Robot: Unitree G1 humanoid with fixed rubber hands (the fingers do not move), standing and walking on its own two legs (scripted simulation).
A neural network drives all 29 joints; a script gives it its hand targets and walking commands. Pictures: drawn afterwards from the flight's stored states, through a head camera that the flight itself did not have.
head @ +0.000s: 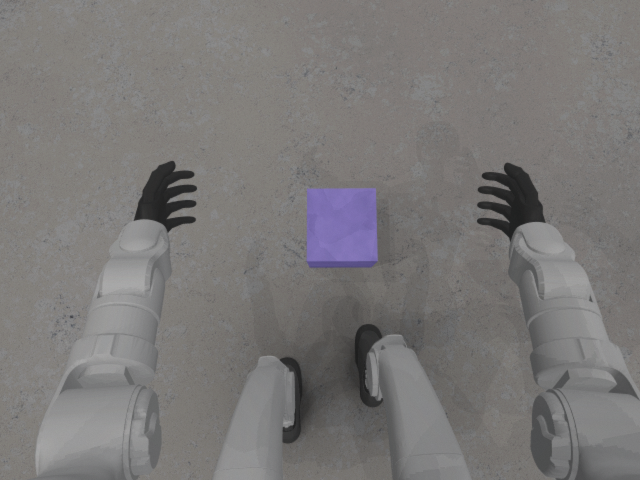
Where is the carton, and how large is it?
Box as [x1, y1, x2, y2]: [307, 188, 377, 267]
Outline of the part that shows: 307,189 307,262 309,266 371,266 377,260 375,188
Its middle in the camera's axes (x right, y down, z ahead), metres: +0.05 -0.03 +1.01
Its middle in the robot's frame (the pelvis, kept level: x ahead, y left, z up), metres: +0.50 -0.06 -0.62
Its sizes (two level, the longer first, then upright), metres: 0.180 0.169 0.142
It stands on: the floor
